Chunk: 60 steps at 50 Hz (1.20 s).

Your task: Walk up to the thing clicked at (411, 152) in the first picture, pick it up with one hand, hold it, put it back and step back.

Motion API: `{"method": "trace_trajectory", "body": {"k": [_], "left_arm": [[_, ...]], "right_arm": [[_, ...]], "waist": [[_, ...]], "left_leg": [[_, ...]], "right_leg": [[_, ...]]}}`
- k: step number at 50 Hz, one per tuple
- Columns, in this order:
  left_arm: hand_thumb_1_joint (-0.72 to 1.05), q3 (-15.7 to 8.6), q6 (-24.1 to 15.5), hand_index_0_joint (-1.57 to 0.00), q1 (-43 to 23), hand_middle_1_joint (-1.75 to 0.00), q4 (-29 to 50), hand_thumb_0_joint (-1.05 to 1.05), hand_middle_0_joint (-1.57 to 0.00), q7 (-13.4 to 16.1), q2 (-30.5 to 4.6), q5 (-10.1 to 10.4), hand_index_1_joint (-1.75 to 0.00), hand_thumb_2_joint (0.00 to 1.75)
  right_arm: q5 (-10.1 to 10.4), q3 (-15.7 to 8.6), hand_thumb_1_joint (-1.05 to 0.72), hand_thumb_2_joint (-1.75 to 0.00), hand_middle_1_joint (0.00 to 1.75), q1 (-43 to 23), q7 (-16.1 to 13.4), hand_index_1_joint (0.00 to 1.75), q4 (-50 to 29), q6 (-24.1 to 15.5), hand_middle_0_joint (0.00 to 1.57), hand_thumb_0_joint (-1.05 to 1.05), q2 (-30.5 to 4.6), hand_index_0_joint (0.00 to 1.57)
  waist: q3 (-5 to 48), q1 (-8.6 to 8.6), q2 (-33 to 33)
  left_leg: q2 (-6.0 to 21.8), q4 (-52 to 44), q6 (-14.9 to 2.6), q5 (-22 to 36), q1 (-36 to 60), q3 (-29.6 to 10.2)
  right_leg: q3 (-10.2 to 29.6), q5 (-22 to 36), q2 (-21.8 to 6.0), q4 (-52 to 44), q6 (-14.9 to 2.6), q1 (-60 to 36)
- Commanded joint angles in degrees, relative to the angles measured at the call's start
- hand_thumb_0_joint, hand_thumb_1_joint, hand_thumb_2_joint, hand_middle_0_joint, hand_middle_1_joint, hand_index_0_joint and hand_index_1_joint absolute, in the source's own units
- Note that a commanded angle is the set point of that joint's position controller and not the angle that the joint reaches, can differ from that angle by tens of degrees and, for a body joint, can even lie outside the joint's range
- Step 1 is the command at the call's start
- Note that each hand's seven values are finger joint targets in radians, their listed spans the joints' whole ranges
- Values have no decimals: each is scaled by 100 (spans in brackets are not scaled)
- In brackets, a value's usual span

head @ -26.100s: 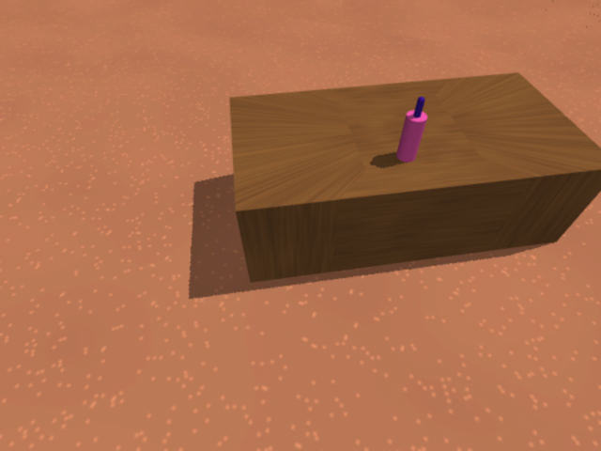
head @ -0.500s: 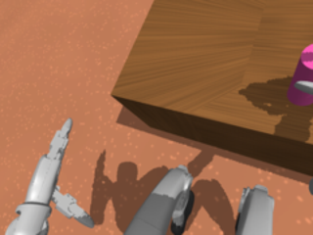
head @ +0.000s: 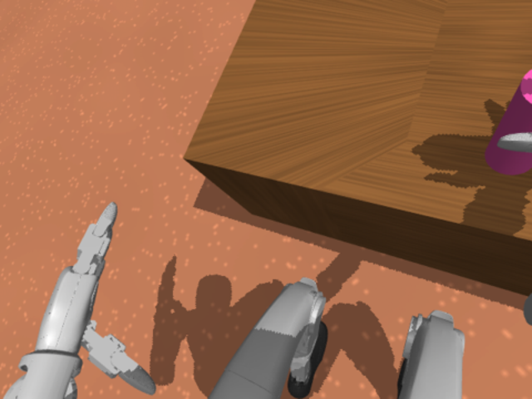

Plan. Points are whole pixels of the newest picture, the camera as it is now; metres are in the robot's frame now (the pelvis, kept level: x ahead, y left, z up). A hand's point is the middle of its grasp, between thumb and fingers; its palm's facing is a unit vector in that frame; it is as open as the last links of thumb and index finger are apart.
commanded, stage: withdraw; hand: right
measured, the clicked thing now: out of the picture +0.54 -0.20 -0.03
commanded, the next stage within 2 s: rise in 0.22 s
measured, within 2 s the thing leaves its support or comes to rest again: neither
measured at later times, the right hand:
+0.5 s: hand out of the picture +0.52 -0.32 +0.06, palm faces +0.30 +0.94 -0.17, open 17.2 cm
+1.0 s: hand out of the picture +0.39 -0.31 +0.09, palm faces +0.27 +0.91 -0.30, open 17.2 cm
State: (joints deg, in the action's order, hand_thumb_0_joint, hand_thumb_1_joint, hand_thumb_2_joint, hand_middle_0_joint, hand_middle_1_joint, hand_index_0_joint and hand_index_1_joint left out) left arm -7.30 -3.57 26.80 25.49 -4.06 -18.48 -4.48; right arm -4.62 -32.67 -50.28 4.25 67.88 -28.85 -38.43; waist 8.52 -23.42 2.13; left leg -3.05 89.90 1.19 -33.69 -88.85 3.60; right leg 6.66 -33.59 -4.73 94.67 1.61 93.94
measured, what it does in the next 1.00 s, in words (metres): rises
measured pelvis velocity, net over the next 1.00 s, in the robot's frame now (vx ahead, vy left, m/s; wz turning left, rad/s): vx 0.06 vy -0.02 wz -0.07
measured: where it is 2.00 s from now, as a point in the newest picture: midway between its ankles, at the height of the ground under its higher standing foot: (352, 390)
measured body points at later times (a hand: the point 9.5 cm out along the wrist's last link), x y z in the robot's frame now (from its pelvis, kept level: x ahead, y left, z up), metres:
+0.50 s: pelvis +0.02 -0.01 +0.07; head +0.18 -0.08 +0.49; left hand +0.19 +0.24 +0.13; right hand +0.50 -0.37 +0.07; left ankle +0.07 +0.13 -0.53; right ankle +0.06 -0.13 -0.53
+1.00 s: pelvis +0.06 -0.02 +0.15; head +0.13 -0.06 +0.59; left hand +0.24 +0.20 +0.12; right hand +0.37 -0.35 +0.11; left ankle +0.07 +0.13 -0.53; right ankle +0.06 -0.13 -0.53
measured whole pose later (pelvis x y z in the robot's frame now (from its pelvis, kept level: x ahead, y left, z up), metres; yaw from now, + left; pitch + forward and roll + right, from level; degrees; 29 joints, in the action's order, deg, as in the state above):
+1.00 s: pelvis +0.06 -0.02 +0.15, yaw -4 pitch +16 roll +3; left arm 3.2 8.3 23.2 -2.9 -0.6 -13.6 1.9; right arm -0.2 -15.1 -14.5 -2.8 42.7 0.1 -23.4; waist 8.3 -5.7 0.2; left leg -0.4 52.9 2.2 -26.2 -42.6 0.0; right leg 1.1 -26.6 -3.0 57.6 0.1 46.9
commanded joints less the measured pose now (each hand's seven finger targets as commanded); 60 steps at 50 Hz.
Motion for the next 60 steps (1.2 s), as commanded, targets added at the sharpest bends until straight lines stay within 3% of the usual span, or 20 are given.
{"method": "trace_trajectory", "body": {"k": [1, 7, 17, 18, 20, 22, 24, 25, 27, 29, 34, 36, 38, 39, 40, 42, 43, 45, 51, 60], "left_arm": [[-53, -811, -253, -6, 283, -5, 1152, 0, -5, 199, -1085, 70, -4, 3], [-53, -706, -142, -5, 529, -5, 780, 0, -5, 220, -1006, 92, -4, 3], [-58, -247, -107, -6, -8, -8, 157, 0, -8, 391, -748, 169, -10, 8], [-56, -382, 96, -6, -71, -8, 391, 0, -7, 409, -996, 273, -8, 6], [-55, -342, 301, -6, 516, -7, 227, 0, -6, 351, -877, 260, -7, 5], [-55, -321, 379, -6, 582, -7, -348, 0, -6, 330, -734, 279, -7, 6], [-50, -431, 489, -6, 371, -6, -412, 0, -6, 347, -1013, 320, -7, 7], [-42, -476, 515, -4, 222, -4, -371, 0, -4, 341, -1037, 309, -4, 12], [-26, -311, 590, -13, 309, -18, -893, 0, -13, 319, -814, 322, -18, 28], [-10, 33, 597, -13, -232, -19, -1080, 0, -13, 344, -652, 377, -19, 44], [30, 965, 599, -14, -594, -20, -1148, 0, -14, 271, -81, 343, -20, 57], [38, 800, 639, -15, -372, -21, -1103, 0, -15, 277, -317, 365, -21, 60], [46, 773, 697, -16, -115, -22, -1271, 0, -16, 224, -208, 419, -22, 65], [54, 485, 744, -16, 47, -24, -1414, 0, -16, 257, -405, 460, -24, 69], [59, 359, 786, -17, 23, -25, -1475, 0, -17, 287, -548, 518, -24, 72], [66, 205, 872, -18, -28, -26, -1785, 0, -18, 337, -616, 587, -26, 77], [74, 200, 872, -18, -153, -27, -1791, 0, -18, 356, -628, 622, -27, 81], [87, 416, 847, -20, -379, -29, -1690, 0, -20, 401, -390, 680, -29, 89], [89, 836, 840, -20, -544, -30, -2098, 0, -20, 612, 60, 668, -30, 90], [89, 459, 892, -20, -519, -30, -2477, 0, -20, 789, -55, 670, -30, 90]], "right_arm": [[-2, -264, 47, -6, 8, -2272, -85, 8, -1614, -376, 9, 0, -1823, 9], [114, -383, 49, -2, 5, -2252, 95, 4, -2377, -73, 8, 0, -2209, 7], [449, -39, 48, -7, 6, -1591, 677, 6, -1359, 403, 5, 0, -1433, 6], [-150, -339, 49, -7, 6, -685, 335, 6, -416, 927, 4, 0, -2728, 6], [-51, 169, 54, -5, 6, -1764, 15, 6, -1248, 1160, 4, 0, -1873, 6], [-82, 401, 54, -6, 6, -1824, -125, 6, -1412, 1359, 4, 0, -1751, 6], [-169, -109, 51, -6, 6, -1725, -380, 6, -1636, 1546, 4, 0, -2689, 6], [-185, -75, 43, -9, 6, -1824, -445, 6, -1771, 1577, 5, 0, -2670, 6], [-133, 255, 49, -8, 6, -1751, -523, 6, -1513, 1673, 6, 0, -2029, 6], [-131, 320, 49, -9, 6, -1647, -659, 6, -1024, 1743, 6, 0, -1973, 6], [-68, 809, 47, -10, 7, -1071, -677, 7, -616, 1840, 6, 0, -1061, 6], [-27, 540, 47, -10, 7, -304, -706, 7, -778, 1938, 6, 0, -1358, 6], [99, 961, 48, -10, 7, 286, -635, 7, -1069, 2073, 6, 0, -703, 6], [171, 1095, 49, -9, 6, 616, -625, 6, -1151, 2189, 6, 0, -488, 6], [238, 921, 49, -9, 6, 821, -666, 6, -1720, 2266, 6, 0, -780, 6], [309, 1138, 50, -9, 6, 1118, -672, 6, -2389, 2446, 6, 0, -540, 6], [374, 1537, 50, -9, 6, 1402, -649, 6, -2284, 2550, 6, 0, 94, 6], [430, 1374, 52, -7, 6, 1558, -734, 6, -3560, 2561, 6, 0, -113, 6], [604, 1841, 51, -8, 6, 2980, -954, 6, -4823, 2506, 6, 0, 720, 6], [736, 2593, 50, -8, 6, 5668, -978, 6, -6028, 2764, 6, 0, 1745, 6]], "waist": [[3577, 213, -2641], [4028, 505, -3113], [2923, 515, -1984], [2993, 1076, -2017], [2986, 680, -2193], [2986, 795, -2402], [3347, 1071, -2372], [3543, 1061, -2394], [3103, 1025, -2220], [2599, 1120, -1903], [2519, 1383, -1789], [2557, 1475, -1636], [2340, 1421, -1441], [2117, 1319, -1243], [2074, 1467, -1184], [2007, 1495, -1152], [1658, 1438, -1048], [2133, 1746, -1160], [1805, 2022, -1179], [662, 2150, -693]], "left_leg": [[-102, -1032, -262, 1455, 1603, 30], [-121, -1351, -245, 1682, 2001, -30], [-128, -1890, -221, 1701, 2318, 61], [-103, -2184, -211, 1558, 2797, -87], [-115, -2436, -193, 1631, 2880, -127], [-126, -2545, -201, 1738, 2837, -24], [-136, -2652, -189, 2061, 3101, 5], [-129, -2726, -197, 2172, 3295, 11], [-138, -2964, -188, 2270, 3381, 10], [-121, -3146, -182, 2239, 3543, -20], [-121, -3435, -234, 2094, 4005, 57], [-113, -3572, -225, 2269, 4320, 77], [-116, -3659, -219, 2406, 4469, 71], [-106, -3743, -212, 2352, 4416, 68], [-77, -3837, -195, 2389, 4519, 57], [-50, -3940, -203, 2305, 4597, 52], [-35, -3988, -218, 2081, 4506, 79], [21, -4084, -207, 2407, 4908, 34], [116, -4281, -226, 2894, 5667, -45], [169, -4653, -197, 2443, 5918, -44]], "right_leg": [[-140, 1360, 110, -1235, -148, -3466], [-221, 1761, 99, -1450, -124, -4184], [-169, 1601, 68, -1993, -184, -3863], [-250, 1625, 79, -2378, -125, -4223], [-279, 1494, 85, -2529, -161, -4446], [-311, 1775, 102, -2726, -118, -4928], [-290, 2396, 84, -2821, -108, -5426], [-305, 2586, 89, -2898, -79, -5666], [-353, 2651, 112, -3046, -121, -5696], [-409, 2468, 129, -3211, -125, -5405], [-444, 2503, 149, -3746, -36, -5785], [-455, 2738, 152, -3869, -45, -6008], [-471, 2828, 191, -4004, -82, -6062], [-467, 2743, 186, -4058, -99, -6023], [-482, 2736, 183, -4153, -121, -6112], [-490, 2624, 191, -4353, -129, -6328], [-486, 2421, 195, -4466, -110, -6288], [-516, 2797, 197, -4522, -110, -6675], [-648, 3377, 254, -4757, -51, -7062], [-783, 2631, 325, -5136, -103, -6743]]}}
